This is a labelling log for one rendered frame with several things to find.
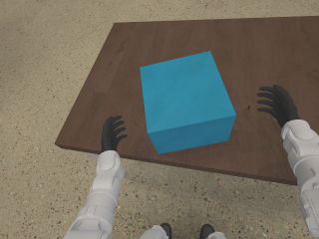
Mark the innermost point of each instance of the left robot forearm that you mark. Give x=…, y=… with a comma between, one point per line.
x=99, y=208

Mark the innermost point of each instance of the right robot forearm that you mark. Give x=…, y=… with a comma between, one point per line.
x=302, y=146

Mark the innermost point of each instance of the table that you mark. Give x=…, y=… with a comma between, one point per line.
x=249, y=53

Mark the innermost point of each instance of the robot right hand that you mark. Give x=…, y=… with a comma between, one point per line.
x=284, y=109

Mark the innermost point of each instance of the robot right upper arm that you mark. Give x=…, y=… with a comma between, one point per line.
x=309, y=200

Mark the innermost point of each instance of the left robot shin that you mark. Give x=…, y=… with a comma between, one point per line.
x=158, y=228

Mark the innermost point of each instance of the robot left hand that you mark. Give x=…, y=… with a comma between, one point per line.
x=109, y=140

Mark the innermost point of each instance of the robot right foot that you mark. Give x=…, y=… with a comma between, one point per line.
x=206, y=229

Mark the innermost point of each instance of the carton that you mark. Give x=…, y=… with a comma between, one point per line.
x=186, y=103

